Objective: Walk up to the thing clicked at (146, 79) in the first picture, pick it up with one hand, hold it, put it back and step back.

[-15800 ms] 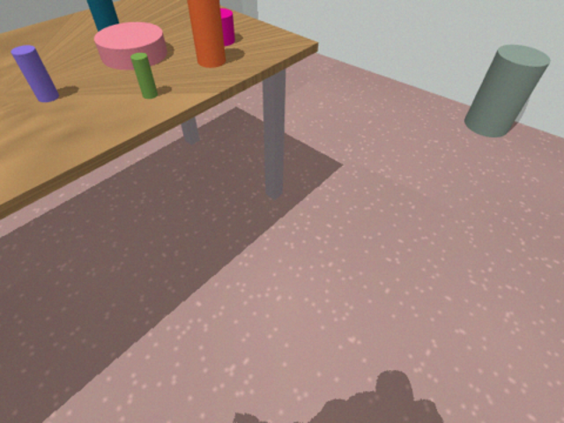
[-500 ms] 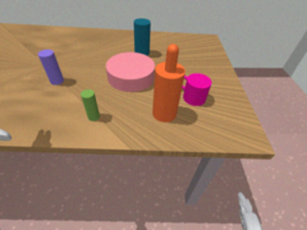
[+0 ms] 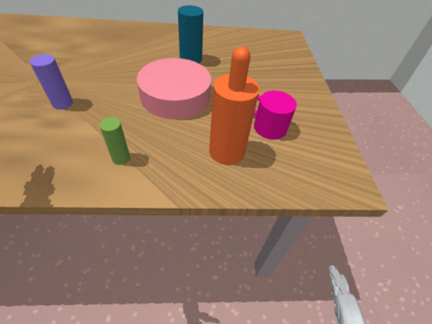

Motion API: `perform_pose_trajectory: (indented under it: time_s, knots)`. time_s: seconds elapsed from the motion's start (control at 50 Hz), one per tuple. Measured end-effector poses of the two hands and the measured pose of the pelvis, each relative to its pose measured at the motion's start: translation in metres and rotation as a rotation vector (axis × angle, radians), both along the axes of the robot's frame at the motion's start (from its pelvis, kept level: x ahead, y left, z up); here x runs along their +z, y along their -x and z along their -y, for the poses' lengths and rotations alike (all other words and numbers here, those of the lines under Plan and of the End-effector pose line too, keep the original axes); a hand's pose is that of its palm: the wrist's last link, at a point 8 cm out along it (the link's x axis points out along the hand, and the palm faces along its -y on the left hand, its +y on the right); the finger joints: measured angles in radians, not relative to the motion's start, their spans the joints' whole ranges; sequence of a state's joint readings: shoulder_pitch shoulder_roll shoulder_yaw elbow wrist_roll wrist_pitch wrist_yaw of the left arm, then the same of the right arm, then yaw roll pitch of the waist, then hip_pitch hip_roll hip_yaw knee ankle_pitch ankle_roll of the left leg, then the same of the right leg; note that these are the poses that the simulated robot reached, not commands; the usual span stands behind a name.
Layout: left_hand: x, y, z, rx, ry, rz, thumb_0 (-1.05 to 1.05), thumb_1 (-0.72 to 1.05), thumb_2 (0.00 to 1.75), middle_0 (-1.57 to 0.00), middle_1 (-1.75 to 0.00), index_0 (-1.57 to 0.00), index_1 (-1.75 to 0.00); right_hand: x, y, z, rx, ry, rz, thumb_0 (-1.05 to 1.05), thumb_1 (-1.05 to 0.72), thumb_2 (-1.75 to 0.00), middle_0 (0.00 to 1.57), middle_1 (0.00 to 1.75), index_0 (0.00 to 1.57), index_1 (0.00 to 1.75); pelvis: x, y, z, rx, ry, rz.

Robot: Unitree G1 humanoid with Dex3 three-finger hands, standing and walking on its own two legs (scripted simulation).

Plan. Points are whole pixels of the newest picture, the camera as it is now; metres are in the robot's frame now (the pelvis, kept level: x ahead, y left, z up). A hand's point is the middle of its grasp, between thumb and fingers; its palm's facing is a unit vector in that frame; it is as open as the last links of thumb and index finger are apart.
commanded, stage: go down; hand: left
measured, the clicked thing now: (116, 142) +0.50 +0.20 +0.03
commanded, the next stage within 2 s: approach in 1.34 s
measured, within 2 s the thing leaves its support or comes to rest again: neither
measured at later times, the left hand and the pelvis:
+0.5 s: hand out of the picture +0.40 +0.38 +0.16, palm faces +0.18 -0.98 +0.00, open 17.6 cm; pelvis +0.00 +0.00 -0.01, yaw +0 degrees
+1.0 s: hand out of the picture +0.43 +0.39 +0.17, palm faces +0.19 -0.98 +0.01, open 17.5 cm; pelvis +0.01 +0.01 -0.02, yaw -1 degrees
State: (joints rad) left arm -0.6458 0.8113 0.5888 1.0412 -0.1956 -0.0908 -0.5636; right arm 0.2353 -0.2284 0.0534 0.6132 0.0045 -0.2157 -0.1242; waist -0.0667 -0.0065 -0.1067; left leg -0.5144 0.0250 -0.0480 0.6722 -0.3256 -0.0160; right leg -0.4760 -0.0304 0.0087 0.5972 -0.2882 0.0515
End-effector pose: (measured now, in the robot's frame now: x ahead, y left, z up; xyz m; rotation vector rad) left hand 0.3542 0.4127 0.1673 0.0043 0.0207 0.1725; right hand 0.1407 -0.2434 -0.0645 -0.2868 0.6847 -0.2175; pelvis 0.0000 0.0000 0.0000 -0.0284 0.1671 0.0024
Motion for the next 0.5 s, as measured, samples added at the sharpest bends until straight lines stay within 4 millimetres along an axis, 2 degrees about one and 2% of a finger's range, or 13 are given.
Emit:
perform_pose_trajectory:
  time_s: [0.5]
  knots:
    - [-0.003,-0.017,-0.012,0.009,0.008,0.000,-0.02,-0.58,0.09,-0.04,-0.06,-0.04,-0.07,-0.005,-0.004,0.005,-0.002,0.027,-0.012,-0.01,0.52,-0.05,0.06,0.05,0.06,0.05,-0.010,-0.004,0.002,0.002,0.008,-0.054]
